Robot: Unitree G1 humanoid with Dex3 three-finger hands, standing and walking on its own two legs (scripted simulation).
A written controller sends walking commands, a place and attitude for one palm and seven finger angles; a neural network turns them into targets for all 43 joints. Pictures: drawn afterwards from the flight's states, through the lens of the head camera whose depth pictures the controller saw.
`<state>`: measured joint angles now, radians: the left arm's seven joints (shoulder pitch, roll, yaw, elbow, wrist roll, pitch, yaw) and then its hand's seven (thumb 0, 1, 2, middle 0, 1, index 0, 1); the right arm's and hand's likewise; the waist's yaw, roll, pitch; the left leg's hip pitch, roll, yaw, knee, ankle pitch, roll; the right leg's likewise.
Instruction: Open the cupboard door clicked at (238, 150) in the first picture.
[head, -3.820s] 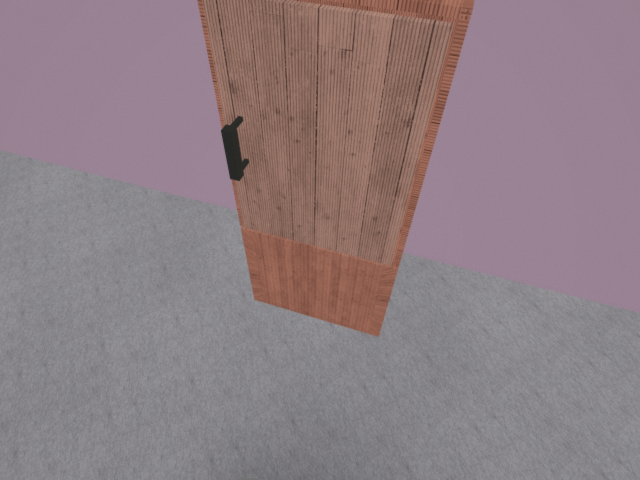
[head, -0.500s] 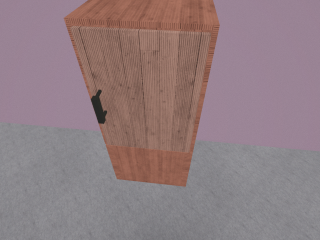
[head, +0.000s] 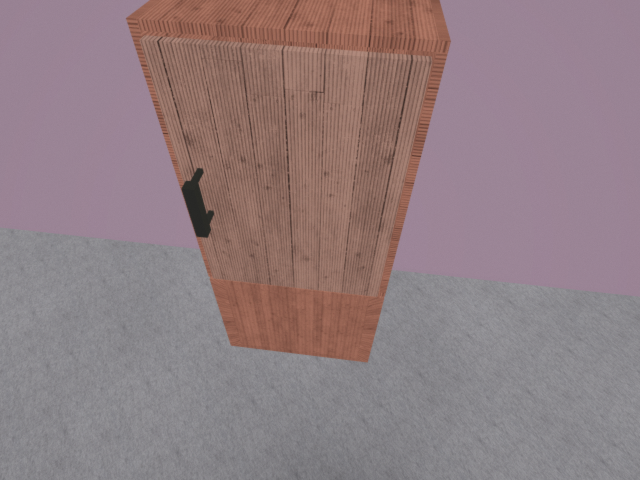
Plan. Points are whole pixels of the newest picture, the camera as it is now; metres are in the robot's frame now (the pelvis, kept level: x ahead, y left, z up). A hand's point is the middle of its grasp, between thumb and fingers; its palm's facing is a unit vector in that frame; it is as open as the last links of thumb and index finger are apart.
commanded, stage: look again from close up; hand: left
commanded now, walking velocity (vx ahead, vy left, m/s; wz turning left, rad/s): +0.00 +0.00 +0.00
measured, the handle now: (201, 203) +0.61 +0.27 -0.05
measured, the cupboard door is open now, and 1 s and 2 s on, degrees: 0 0 0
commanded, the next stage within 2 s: shuffle to correct the standing spot in 0.32 s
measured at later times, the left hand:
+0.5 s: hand out of the picture +0.03 +0.18 -0.17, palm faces +0.01 -0.98 -0.20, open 7.4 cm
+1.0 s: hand out of the picture +0.07 +0.23 -0.18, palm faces +0.01 -0.97 -0.26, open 7.4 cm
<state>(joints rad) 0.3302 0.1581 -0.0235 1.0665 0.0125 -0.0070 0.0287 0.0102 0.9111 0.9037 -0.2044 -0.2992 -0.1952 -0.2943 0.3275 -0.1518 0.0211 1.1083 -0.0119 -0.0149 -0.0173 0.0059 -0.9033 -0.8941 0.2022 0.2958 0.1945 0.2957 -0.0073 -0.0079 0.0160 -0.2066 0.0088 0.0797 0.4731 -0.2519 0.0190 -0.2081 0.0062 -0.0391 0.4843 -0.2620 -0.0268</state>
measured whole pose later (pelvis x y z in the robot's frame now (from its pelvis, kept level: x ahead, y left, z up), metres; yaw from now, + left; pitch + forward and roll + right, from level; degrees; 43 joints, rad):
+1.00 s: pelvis +0.04 +0.04 -0.01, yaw -2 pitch +0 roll +1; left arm 0.28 0.18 0.02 1.00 0.03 0.02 0.05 0.01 0.91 0.90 -0.20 -0.30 -0.20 -0.29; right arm 0.33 -0.17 0.00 1.01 -0.02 0.02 -0.02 0.00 -0.90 -0.89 0.20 0.30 0.19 0.30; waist 0.01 0.01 0.03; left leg -0.21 -0.05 0.14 0.58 -0.37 0.08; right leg -0.25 -0.07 -0.01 0.63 -0.39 0.02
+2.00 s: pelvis +0.06 +0.11 +0.00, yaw -3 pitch -1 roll +0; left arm 0.30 0.14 -0.03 1.09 0.02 -0.02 0.03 0.01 0.91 0.90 -0.20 -0.30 -0.20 -0.29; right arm 0.33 -0.15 0.02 1.07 -0.02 -0.01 -0.02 0.01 -0.91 -0.89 0.20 0.30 0.19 0.30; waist -0.02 0.04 0.01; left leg -0.23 0.00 0.12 0.50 -0.26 0.04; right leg -0.22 -0.01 -0.05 0.52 -0.30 -0.02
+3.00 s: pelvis +0.08 +0.07 +0.00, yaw -3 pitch +0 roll +1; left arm 0.39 0.19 0.04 0.63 -0.08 -0.02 0.04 0.02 0.90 0.90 -0.21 -0.30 -0.20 -0.30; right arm 0.27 -0.22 0.00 0.98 0.02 -0.10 -0.06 0.01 -0.90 -0.89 0.20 0.30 0.20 0.30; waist 0.01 0.01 0.02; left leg -0.18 0.04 0.09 0.44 -0.27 -0.02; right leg -0.17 0.05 -0.06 0.47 -0.30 -0.08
